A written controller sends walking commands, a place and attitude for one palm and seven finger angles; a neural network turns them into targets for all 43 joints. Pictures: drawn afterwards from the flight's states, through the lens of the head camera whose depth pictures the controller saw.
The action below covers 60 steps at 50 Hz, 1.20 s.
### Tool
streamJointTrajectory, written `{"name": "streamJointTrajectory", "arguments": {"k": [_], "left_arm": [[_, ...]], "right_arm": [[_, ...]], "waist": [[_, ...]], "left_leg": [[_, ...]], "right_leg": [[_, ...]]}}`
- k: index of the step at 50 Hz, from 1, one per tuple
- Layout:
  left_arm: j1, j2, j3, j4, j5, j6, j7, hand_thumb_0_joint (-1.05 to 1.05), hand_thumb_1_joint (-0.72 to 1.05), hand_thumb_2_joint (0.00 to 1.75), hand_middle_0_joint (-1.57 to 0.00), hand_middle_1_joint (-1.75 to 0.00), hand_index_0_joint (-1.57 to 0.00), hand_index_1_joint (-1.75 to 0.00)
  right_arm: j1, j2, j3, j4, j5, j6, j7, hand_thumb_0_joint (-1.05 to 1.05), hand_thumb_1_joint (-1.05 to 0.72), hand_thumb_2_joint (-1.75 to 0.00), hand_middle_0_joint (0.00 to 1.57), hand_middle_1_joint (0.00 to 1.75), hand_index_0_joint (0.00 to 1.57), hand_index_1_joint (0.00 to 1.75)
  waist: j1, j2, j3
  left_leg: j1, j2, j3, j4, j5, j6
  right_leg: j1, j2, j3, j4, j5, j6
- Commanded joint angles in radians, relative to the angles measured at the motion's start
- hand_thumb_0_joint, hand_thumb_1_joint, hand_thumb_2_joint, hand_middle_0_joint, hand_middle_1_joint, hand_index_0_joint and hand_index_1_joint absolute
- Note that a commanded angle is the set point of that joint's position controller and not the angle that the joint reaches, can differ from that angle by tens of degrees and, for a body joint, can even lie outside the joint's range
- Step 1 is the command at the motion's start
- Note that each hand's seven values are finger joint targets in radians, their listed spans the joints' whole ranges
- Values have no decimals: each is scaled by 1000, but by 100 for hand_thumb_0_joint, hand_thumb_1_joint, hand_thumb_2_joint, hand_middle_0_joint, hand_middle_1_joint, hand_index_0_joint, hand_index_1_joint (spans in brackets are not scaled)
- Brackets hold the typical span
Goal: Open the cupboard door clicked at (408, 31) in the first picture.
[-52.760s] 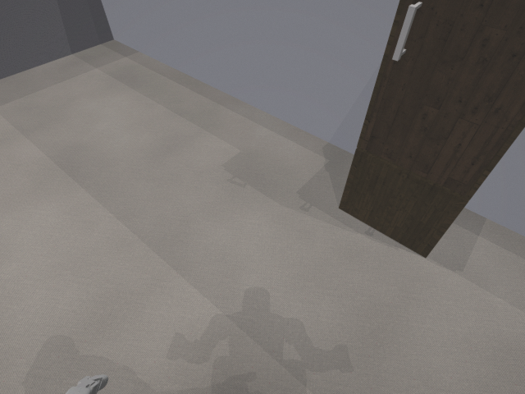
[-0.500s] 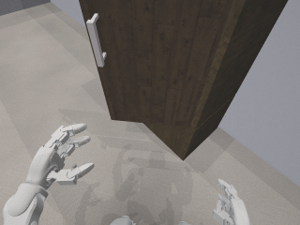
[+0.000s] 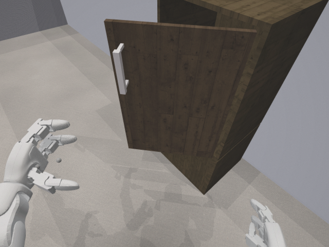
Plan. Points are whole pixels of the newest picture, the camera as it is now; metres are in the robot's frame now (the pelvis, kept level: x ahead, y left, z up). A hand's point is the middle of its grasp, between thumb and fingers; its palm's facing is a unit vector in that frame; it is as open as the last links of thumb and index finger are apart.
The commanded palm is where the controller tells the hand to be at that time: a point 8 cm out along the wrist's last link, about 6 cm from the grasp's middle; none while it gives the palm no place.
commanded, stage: raise the hand with hooked fingers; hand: left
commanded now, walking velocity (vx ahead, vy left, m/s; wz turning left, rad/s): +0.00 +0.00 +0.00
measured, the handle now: (122, 69) +0.58 +0.18 +0.14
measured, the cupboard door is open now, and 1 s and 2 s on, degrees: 42 42 42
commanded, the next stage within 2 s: move the hooked fingers beside the handle in 0.88 s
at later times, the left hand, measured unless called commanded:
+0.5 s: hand (52, 128) +0.30 +0.26 +0.16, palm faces +0.00 -1.00 -0.07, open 14.0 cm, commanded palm +0.26 +0.31 +0.16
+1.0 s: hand (62, 134) +0.30 +0.24 +0.15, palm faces +0.02 -1.00 -0.05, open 14.0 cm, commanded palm +0.27 +0.29 +0.16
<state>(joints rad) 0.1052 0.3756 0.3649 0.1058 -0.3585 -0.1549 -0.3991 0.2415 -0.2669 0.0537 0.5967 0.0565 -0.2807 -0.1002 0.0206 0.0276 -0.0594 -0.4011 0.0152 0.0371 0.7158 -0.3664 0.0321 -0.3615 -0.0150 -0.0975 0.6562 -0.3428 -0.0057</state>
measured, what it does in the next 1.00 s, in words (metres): stands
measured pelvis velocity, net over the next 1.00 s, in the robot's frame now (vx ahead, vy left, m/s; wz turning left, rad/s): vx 0.00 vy -0.03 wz -0.01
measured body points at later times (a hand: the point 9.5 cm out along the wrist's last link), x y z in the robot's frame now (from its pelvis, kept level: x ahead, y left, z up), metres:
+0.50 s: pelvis +0.00 -0.01 +0.01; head +0.01 -0.03 +0.46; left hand +0.30 +0.32 +0.17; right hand +0.17 -0.25 -0.07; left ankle +0.00 +0.09 -0.72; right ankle +0.00 -0.12 -0.72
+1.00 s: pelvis +0.00 -0.03 +0.01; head +0.00 -0.05 +0.46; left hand +0.29 +0.30 +0.16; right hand +0.17 -0.27 -0.06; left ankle +0.00 +0.09 -0.72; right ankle +0.00 -0.12 -0.72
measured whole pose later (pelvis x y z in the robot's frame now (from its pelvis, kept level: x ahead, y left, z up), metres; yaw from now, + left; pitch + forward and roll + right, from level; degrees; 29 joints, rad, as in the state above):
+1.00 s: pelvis +0.00 -0.03 +0.01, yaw -1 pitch +0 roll +0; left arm -0.14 0.45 0.45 0.35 -0.33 -0.01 -0.50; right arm 0.24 -0.28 0.06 0.62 0.08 -0.23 -0.12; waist 0.02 0.05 -0.02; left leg -0.26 0.03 0.04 0.54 -0.29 0.00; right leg -0.25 0.01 -0.09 0.52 -0.28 -0.04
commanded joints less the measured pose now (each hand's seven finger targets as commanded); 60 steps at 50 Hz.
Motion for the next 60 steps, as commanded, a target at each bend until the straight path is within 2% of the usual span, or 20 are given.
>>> {"name": "streamJointTrajectory", "arguments": {"k": [1,6,9,12,17,20,21,22,30,36,37,38,42,46,49,52,54,56,57,60], "left_arm": [[-225,197,71,-67,-9,40,-43,0,-50,30,-30,-120,-30,-120],[-368,286,123,-138,-2,56,-68,0,-50,30,-30,-120,-30,-120],[-447,338,165,-179,-7,19,-63,0,-50,30,-30,-120,-30,-120],[-458,358,191,-103,-12,24,-66,0,-50,30,-30,-120,-30,-120],[-495,352,157,76,-2,111,-109,0,-50,30,-30,-120,-30,-120],[-541,371,154,41,5,131,-127,0,-50,30,-30,-120,-30,-120],[-508,358,152,58,2,134,-132,0,-50,30,-30,-120,-30,-120],[-480,348,152,69,-11,132,-140,0,-50,30,-30,-120,-30,-120],[-502,396,221,2,-13,82,-100,0,-50,30,-30,-120,-30,-120],[-540,367,186,-3,8,70,-79,0,-50,30,-30,-120,-30,-120],[-544,372,181,-11,8,70,-82,0,-50,30,-30,-120,-30,-120],[-546,366,180,-9,5,70,-88,0,-50,30,-30,-120,-30,-120],[-501,358,173,64,-2,87,-104,0,-50,30,-30,-120,-30,-120],[-513,364,184,47,-3,90,-103,0,-50,30,-30,-120,-30,-120],[-536,380,192,7,2,79,-92,0,-50,30,-30,-120,-30,-120],[-641,342,133,34,6,63,-81,0,-50,30,-30,-120,-30,-120],[-680,380,160,124,15,62,-78,0,-50,30,-30,-120,-30,-120],[-725,369,134,157,29,62,-81,0,-50,30,-30,-120,-30,-120],[-741,400,151,186,34,64,-83,0,-50,30,-30,-120,-30,-120],[-796,399,127,228,49,61,-94,0,-50,30,-30,-120,-30,-120]], "right_arm": [[-67,-140,-48,-142,14,-29,-15,0,-90,-90,20,30,20,30],[-76,-134,-41,-158,8,-21,-22,0,-90,-90,20,30,20,30],[-82,-125,-31,-148,4,-24,-25,0,-90,-90,20,30,20,30],[-74,-128,-30,-128,4,-21,-29,0,-90,-90,20,30,20,30],[-74,-140,-27,-121,18,-6,-32,0,-90,-90,20,30,20,30],[-80,-141,-31,-138,19,-5,-27,0,-90,-90,20,30,20,30],[-74,-139,-33,-142,19,-4,-25,0,-90,-90,20,30,20,30],[-72,-140,-32,-143,18,-4,-18,0,-90,-90,20,30,20,30],[-78,-138,-44,-146,14,-3,-9,0,-90,-90,20,30,20,30],[-79,-133,-43,-135,16,-6,-23,0,-90,-90,20,30,20,30],[-81,-134,-43,-134,16,-5,-24,0,-90,-90,20,30,20,30],[-87,-132,-44,-133,17,-7,-25,0,-90,-90,20,30,20,30],[-83,-137,-42,-129,19,-2,-28,0,-90,-90,20,30,20,30],[-92,-135,-42,-136,21,-5,-27,0,-90,-90,20,30,20,30],[-97,-129,-40,-143,20,-6,-26,0,-90,-90,20,30,20,30],[-86,-130,-36,-124,21,-7,-34,0,-90,-90,20,30,20,30],[-67,-142,-42,-100,22,-5,-41,0,-90,-90,20,30,20,30],[-66,-143,-39,-94,23,-6,-44,0,-90,-90,20,30,20,30],[-60,-146,-40,-90,21,-2,-44,0,-90,-90,20,30,20,30],[-51,-149,-38,-91,22,3,-44,0,-90,-90,20,30,20,30]], "waist": [[-5,40,-66],[-1,34,-179],[4,107,-194],[7,82,-163],[5,35,-85],[8,71,-168],[8,40,-175],[12,-12,-167],[24,45,-185],[5,73,-154],[4,37,-154],[3,67,-162],[4,3,-115],[7,32,-143],[11,46,-162],[-19,19,-126],[-30,-13,-104],[-34,40,-114],[-32,25,-123],[-36,62,-171]], "left_leg": [[95,-1,-82,-173,194,-16],[181,-5,-80,-178,265,-6],[236,-6,-82,-194,307,-12],[236,-7,-78,-207,311,-11],[197,-10,-77,-242,258,-7],[244,-15,-75,-237,312,-4],[243,-14,-70,-231,316,-2],[232,-14,-69,-227,331,-1],[239,-19,-43,-227,342,2],[243,-17,-34,-234,291,6],[243,-14,-32,-229,287,8],[244,-17,-27,-226,285,9],[207,-15,-32,-225,258,8],[214,-19,-33,-225,261,6],[225,-18,-34,-228,274,7],[226,-13,-37,-227,243,7],[200,-14,-40,-230,208,8],[208,-16,-41,-229,196,6],[200,-15,-38,-220,202,7],[199,-18,-40,-216,224,6]], "right_leg": [[20,30,23,-110,174,-16],[90,32,37,-133,237,-18],[119,36,40,-149,267,-26],[132,37,39,-173,282,-25],[121,27,40,-204,250,-22],[146,22,43,-197,300,-22],[143,23,43,-196,308,-19],[160,25,45,-195,334,-19],[163,19,58,-191,359,-14],[150,12,71,-210,312,-9],[159,12,81,-214,311,-5],[163,7,91,-215,321,-3],[147,7,93,-220,292,2],[148,6,86,-215,291,0],[162,8,84,-210,300,-2],[122,13,86,-221,262,0],[103,12,87,-226,219,3],[86,8,87,-224,201,-2],[100,4,100,-224,207,-2],[110,1,91,-205,234,-7]]}}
